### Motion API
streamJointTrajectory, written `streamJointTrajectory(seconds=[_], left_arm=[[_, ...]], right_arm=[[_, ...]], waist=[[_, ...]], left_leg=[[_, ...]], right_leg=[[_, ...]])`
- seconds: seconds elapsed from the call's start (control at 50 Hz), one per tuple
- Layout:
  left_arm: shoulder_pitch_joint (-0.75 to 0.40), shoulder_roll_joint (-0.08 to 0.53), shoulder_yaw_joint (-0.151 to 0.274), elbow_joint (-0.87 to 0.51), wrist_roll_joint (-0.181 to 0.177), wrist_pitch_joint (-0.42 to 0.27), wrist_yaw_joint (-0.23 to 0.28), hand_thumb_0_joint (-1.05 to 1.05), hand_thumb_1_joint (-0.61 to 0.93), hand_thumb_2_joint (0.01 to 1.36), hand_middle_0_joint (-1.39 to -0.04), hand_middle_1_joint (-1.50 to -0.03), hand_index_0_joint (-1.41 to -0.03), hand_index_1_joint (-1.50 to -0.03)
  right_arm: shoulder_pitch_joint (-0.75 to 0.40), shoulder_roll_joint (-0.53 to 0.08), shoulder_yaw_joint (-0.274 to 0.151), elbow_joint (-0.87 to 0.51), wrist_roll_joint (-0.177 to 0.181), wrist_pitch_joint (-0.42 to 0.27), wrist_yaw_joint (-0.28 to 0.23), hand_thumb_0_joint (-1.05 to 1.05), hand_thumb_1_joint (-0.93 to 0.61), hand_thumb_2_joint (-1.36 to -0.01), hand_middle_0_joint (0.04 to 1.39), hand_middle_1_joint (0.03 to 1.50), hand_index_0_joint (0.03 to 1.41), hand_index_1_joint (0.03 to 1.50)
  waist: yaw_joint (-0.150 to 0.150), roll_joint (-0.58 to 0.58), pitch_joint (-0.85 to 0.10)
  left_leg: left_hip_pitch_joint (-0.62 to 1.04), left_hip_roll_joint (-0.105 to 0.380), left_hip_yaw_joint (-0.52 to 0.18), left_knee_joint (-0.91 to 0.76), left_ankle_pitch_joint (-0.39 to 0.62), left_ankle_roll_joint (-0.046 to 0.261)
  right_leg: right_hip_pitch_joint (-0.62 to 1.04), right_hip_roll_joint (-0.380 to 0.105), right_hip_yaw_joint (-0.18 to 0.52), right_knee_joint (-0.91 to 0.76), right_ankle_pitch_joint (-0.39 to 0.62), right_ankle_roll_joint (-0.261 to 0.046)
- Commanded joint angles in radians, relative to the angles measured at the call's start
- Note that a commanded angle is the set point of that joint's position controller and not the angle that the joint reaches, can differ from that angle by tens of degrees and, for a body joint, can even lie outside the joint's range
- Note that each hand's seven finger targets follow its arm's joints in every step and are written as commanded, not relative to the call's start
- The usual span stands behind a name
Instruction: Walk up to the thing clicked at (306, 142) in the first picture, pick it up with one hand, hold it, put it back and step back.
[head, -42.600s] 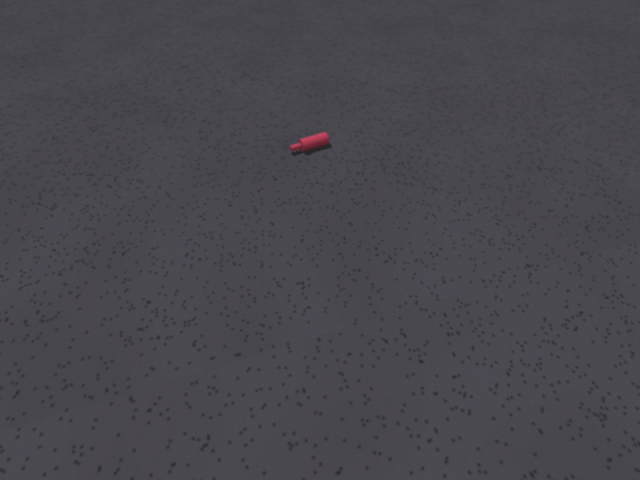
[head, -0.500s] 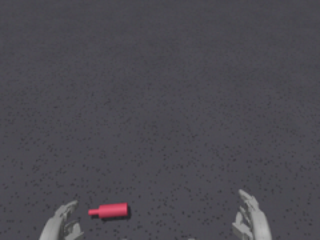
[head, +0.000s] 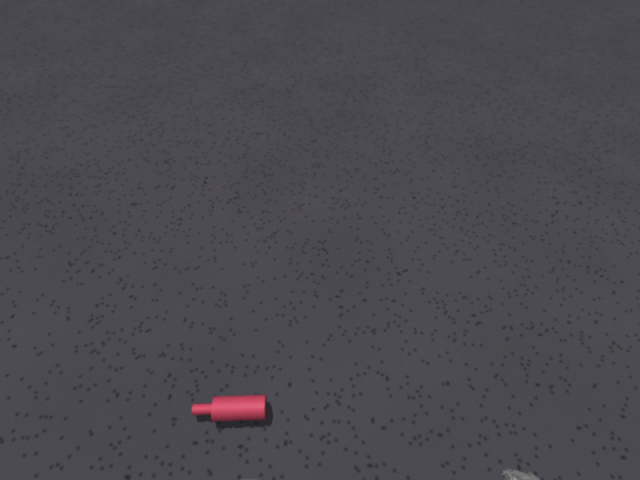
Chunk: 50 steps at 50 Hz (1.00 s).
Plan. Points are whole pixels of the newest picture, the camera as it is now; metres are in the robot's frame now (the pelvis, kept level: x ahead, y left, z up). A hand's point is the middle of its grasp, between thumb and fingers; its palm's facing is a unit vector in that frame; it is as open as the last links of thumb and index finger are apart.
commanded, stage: stand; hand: left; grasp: from above
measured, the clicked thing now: (229, 408) +0.41 +0.24 -0.71
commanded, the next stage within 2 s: none
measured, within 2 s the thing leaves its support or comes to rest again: neither
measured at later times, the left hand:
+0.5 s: hand out of the picture +0.04 +0.23 -0.13, palm faces +0.03 -0.94 -0.34, open 7.4 cm
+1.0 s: hand out of the picture +0.07 +0.22 -0.13, palm faces +0.02 -0.94 -0.33, open 7.4 cm
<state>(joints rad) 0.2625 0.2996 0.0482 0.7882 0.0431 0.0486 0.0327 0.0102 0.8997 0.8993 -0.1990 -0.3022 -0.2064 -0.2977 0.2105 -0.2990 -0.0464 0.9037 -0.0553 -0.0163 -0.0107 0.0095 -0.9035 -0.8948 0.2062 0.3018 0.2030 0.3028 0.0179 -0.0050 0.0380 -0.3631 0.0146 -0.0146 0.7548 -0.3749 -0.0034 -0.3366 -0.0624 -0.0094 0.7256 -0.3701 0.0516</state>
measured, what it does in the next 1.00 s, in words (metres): stands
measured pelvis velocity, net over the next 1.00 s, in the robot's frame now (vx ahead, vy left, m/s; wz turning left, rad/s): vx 0.01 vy -0.02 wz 0.00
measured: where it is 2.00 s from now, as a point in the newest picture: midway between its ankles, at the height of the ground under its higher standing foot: outside the picture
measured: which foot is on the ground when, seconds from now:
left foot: down 0.00-1.00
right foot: down 0.00-1.00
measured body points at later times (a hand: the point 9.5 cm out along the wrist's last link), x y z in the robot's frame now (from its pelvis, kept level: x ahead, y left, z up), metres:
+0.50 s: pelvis +0.00 -0.01 +0.03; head -0.01 -0.01 +0.48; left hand +0.04 +0.28 -0.11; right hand +0.06 -0.29 -0.11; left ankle +0.02 +0.12 -0.71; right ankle +0.01 -0.15 -0.71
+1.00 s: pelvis +0.01 -0.02 +0.03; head +0.01 -0.02 +0.48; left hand +0.07 +0.27 -0.10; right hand +0.06 -0.31 -0.11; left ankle +0.02 +0.12 -0.71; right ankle +0.01 -0.15 -0.71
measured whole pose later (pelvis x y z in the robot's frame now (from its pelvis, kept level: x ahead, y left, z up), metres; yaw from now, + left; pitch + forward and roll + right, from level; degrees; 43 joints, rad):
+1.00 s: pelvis +0.01 -0.02 +0.03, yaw +0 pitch -4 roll +0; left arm 0.13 0.30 0.03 1.15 0.02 0.00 0.02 0.01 0.90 0.90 -0.20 -0.30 -0.21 -0.30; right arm 0.14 -0.32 -0.01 1.14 -0.02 0.00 -0.01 0.00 -0.91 -0.89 0.20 0.30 0.20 0.30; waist 0.00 0.02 0.07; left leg -0.11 0.04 -0.02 0.36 -0.18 -0.03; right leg -0.09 -0.04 -0.03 0.35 -0.19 0.03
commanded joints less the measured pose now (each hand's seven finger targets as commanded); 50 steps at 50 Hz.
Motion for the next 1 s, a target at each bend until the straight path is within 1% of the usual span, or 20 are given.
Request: streamJointTrajectory(seconds=[0.0, 0.08, 0.16, 0.18, 0.26, 0.28, 0.32, 0.36, 0.38, 0.42, 0.46, 0.52, 0.54, 0.58, 0.64, 0.68, 0.76, 0.8, 0.84, 0.98], left_arm=[[-0.048, 0.143, 0.041, -0.004, -0.003, -0.060, 0.011, 0.000, 0.899, 0.900, -0.200, -0.300, -0.200, -0.300], [-0.049, 0.165, 0.042, 0.075, -0.009, -0.066, 0.014, 0.000, 0.899, 0.900, -0.200, -0.300, -0.200, -0.300], [-0.065, 0.161, 0.032, 0.138, -0.011, -0.059, 0.015, 0.000, 0.899, 0.900, -0.200, -0.300, -0.200, -0.300], [-0.068, 0.164, 0.033, 0.153, -0.012, -0.057, 0.015, 0.000, 0.899, 0.900, -0.200, -0.300, -0.200, -0.300], [-0.058, 0.161, 0.025, 0.206, -0.010, -0.057, 0.010, 0.000, 0.899, 0.900, -0.200, -0.300, -0.200, -0.300], [-0.062, 0.165, 0.025, 0.217, -0.010, -0.061, 0.011, 0.000, 0.899, 0.900, -0.200, -0.300, -0.200, -0.300], [-0.076, 0.168, 0.022, 0.231, -0.009, -0.064, 0.009, 0.000, 0.899, 0.900, -0.200, -0.300, -0.200, -0.300], [-0.078, 0.175, 0.022, 0.244, -0.009, -0.066, 0.008, 0.000, 0.899, 0.900, -0.200, -0.300, -0.200, -0.300], [-0.091, 0.181, 0.022, 0.249, -0.009, -0.065, 0.008, 0.000, 0.899, 0.900, -0.200, -0.300, -0.200, -0.300], [-0.102, 0.182, 0.021, 0.258, -0.012, -0.065, 0.007, 0.000, 0.899, 0.900, -0.200, -0.300, -0.200, -0.300], [-0.107, 0.184, 0.021, 0.265, -0.013, -0.066, 0.007, 0.000, 0.899, 0.900, -0.200, -0.300, -0.200, -0.300], [-0.107, 0.192, 0.021, 0.279, -0.013, -0.065, 0.004, 0.000, 0.899, 0.900, -0.200, -0.300, -0.200, -0.300], [-0.114, 0.192, 0.021, 0.280, -0.014, -0.067, 0.004, 0.000, 0.899, 0.900, -0.200, -0.300, -0.200, -0.300], [-0.126, 0.196, 0.021, 0.282, -0.015, -0.067, 0.003, 0.000, 0.899, 0.900, -0.200, -0.300, -0.200, -0.300], [-0.134, 0.198, 0.019, 0.293, -0.016, -0.066, 0.002, 0.000, 0.899, 0.900, -0.200, -0.300, -0.200, -0.300], [-0.136, 0.203, 0.020, 0.295, -0.019, -0.068, 0.000, 0.000, 0.899, 0.900, -0.200, -0.300, -0.200, -0.300], [-0.151, 0.203, 0.022, 0.298, -0.023, -0.071, 0.000, 0.000, 0.899, 0.900, -0.200, -0.300, -0.200, -0.300], [-0.152, 0.202, 0.020, 0.302, -0.022, -0.070, -0.001, 0.000, 0.899, 0.900, -0.200, -0.300, -0.200, -0.300], [-0.150, 0.201, 0.019, 0.307, -0.023, -0.070, -0.003, 0.000, 0.899, 0.900, -0.200, -0.300, -0.200, -0.300], [-0.169, 0.203, 0.021, 0.310, -0.024, -0.070, -0.003, 0.000, 0.899, 0.900, -0.200, -0.300, -0.200, -0.300]], right_arm=[[-0.063, -0.163, -0.043, -0.057, 0.011, -0.024, -0.017, 0.000, -0.900, -0.900, 0.200, 0.300, 0.200, 0.300], [-0.046, -0.167, -0.041, -0.002, 0.019, -0.015, -0.023, 0.000, -0.900, -0.900, 0.200, 0.300, 0.200, 0.300], [-0.056, -0.174, -0.032, 0.039, 0.023, -0.006, -0.025, 0.000, -0.900, -0.900, 0.200, 0.300, 0.200, 0.300], [-0.065, -0.175, -0.032, 0.046, 0.023, -0.006, -0.026, 0.000, -0.900, -0.900, 0.200, 0.300, 0.200, 0.300], [-0.073, -0.180, -0.029, 0.077, 0.027, -0.005, -0.024, 0.000, -0.900, -0.900, 0.200, 0.300, 0.200, 0.300], [-0.078, -0.175, -0.028, 0.082, 0.029, -0.006, -0.022, 0.000, -0.900, -0.900, 0.200, 0.300, 0.200, 0.300], [-0.079, -0.174, -0.026, 0.096, 0.030, -0.007, -0.021, 0.000, -0.900, -0.900, 0.200, 0.300, 0.200, 0.300], [-0.083, -0.177, -0.026, 0.106, 0.030, -0.006, -0.019, 0.000, -0.900, -0.900, 0.200, 0.300, 0.200, 0.300], [-0.084, -0.174, -0.024, 0.114, 0.031, -0.003, -0.018, 0.000, -0.900, -0.900, 0.200, 0.300, 0.200, 0.300], [-0.085, -0.179, -0.024, 0.124, 0.030, 0.000, -0.017, 0.000, -0.900, -0.900, 0.200, 0.300, 0.200, 0.300], [-0.093, -0.181, -0.025, 0.127, 0.031, 0.000, -0.016, 0.000, -0.900, -0.900, 0.200, 0.300, 0.200, 0.300], [-0.096, -0.184, -0.021, 0.137, 0.031, -0.001, -0.014, 0.000, -0.900, -0.900, 0.200, 0.300, 0.200, 0.300], [-0.100, -0.185, -0.019, 0.138, 0.031, -0.003, -0.014, 0.000, -0.900, -0.900, 0.200, 0.300, 0.200, 0.300], [-0.099, -0.189, -0.018, 0.146, 0.032, -0.004, -0.014, 0.000, -0.900, -0.900, 0.200, 0.300, 0.200, 0.300], [-0.101, -0.184, -0.014, 0.156, 0.032, -0.001, -0.012, 0.000, -0.900, -0.900, 0.200, 0.300, 0.200, 0.300], [-0.093, -0.191, -0.013, 0.162, 0.032, -0.001, -0.012, 0.000, -0.900, -0.900, 0.200, 0.300, 0.200, 0.300], [-0.097, -0.196, -0.008, 0.166, 0.033, -0.004, -0.013, 0.000, -0.900, -0.900, 0.200, 0.300, 0.200, 0.300], [-0.104, -0.200, -0.008, 0.167, 0.033, -0.003, -0.014, 0.000, -0.900, -0.900, 0.200, 0.300, 0.200, 0.300], [-0.103, -0.197, -0.005, 0.173, 0.034, -0.003, -0.013, 0.000, -0.900, -0.900, 0.200, 0.300, 0.200, 0.300], [-0.098, -0.199, 0.000, 0.179, 0.035, -0.003, -0.015, 0.000, -0.900, -0.900, 0.200, 0.300, 0.200, 0.300]], waist=[[0.005, 0.045, -0.063], [-0.007, 0.005, -0.069], [-0.007, 0.035, -0.011], [-0.005, 0.038, -0.014], [-0.001, 0.048, 0.017], [0.000, 0.029, 0.004], [-0.006, 0.008, 0.009], [-0.004, 0.017, 0.009], [-0.008, 0.013, 0.027], [-0.008, 0.018, 0.034], [-0.008, 0.006, 0.016], [-0.006, 0.013, 0.021], [-0.005, 0.010, 0.008], [-0.007, 0.010, 0.004], [-0.008, 0.003, 0.019], [-0.010, -0.002, 0.014], [-0.011, 0.004, -0.021], [-0.010, 0.002, -0.018], [-0.007, -0.005, -0.006], [-0.013, -0.003, -0.032]], left_leg=[[0.073, 0.067, -0.109, -0.235, 0.197, 0.063], [0.150, 0.059, -0.082, -0.244, 0.267, 0.049], [0.124, 0.075, -0.106, -0.348, 0.160, 0.044], [0.136, 0.080, -0.107, -0.359, 0.179, 0.043], [0.135, 0.082, -0.115, -0.422, 0.112, 0.033], [0.153, 0.081, -0.106, -0.409, 0.161, 0.034], [0.175, 0.079, -0.101, -0.416, 0.173, 0.029], [0.188, 0.079, -0.100, -0.423, 0.165, 0.028], [0.178, 0.074, -0.099, -0.435, 0.146, 0.022], [0.167, 0.077, -0.097, -0.442, 0.117, 0.023], [0.182, 0.080, -0.094, -0.441, 0.151, 0.025], [0.181, 0.079, -0.095, -0.456, 0.135, 0.019], [0.193, 0.083, -0.092, -0.449, 0.170, 0.022], [0.204, 0.086, -0.089, -0.452, 0.192, 0.019], [0.202, 0.084, -0.085, -0.456, 0.174, 0.015], [0.204, 0.084, -0.080, -0.453, 0.180, 0.016], [0.228, 0.094, -0.075, -0.445, 0.253, 0.020], [0.239, 0.096, -0.073, -0.445, 0.277, 0.017], [0.237, 0.096, -0.072, -0.450, 0.262, 0.016], [0.251, 0.103, -0.064, -0.447, 0.313, 0.018]], right_leg=[[0.066, -0.020, 0.035, -0.173, 0.183, -0.071], [0.106, -0.045, 0.056, -0.237, 0.268, -0.076], [0.145, -0.035, 0.045, -0.292, 0.184, -0.064], [0.154, -0.036, 0.044, -0.297, 0.194, -0.065], [0.179, -0.035, 0.039, -0.336, 0.172, -0.057], [0.193, -0.044, 0.042, -0.343, 0.189, -0.060], [0.185, -0.047, 0.047, -0.368, 0.177, -0.057], [0.185, -0.049, 0.048, -0.385, 0.182, -0.054], [0.177, -0.046, 0.046, -0.391, 0.149, -0.053], [0.186, -0.047, 0.049, -0.404, 0.140, -0.050], [0.201, -0.056, 0.056, -0.415, 0.160, -0.054], [0.200, -0.051, 0.053, -0.421, 0.146, -0.050], [0.211, -0.060, 0.057, -0.420, 0.175, -0.055], [0.211, -0.061, 0.058, -0.423, 0.192, -0.055], [0.199, -0.056, 0.056, -0.434, 0.161, -0.054], [0.206, -0.058, 0.063, -0.443, 0.170, -0.053], [0.237, -0.067, 0.066, -0.437, 0.253, -0.055], [0.227, -0.064, 0.060, -0.438, 0.260, -0.055], [0.227, -0.061, 0.059, -0.442, 0.240, -0.054], [0.252, -0.067, 0.061, -0.438, 0.307, -0.054]])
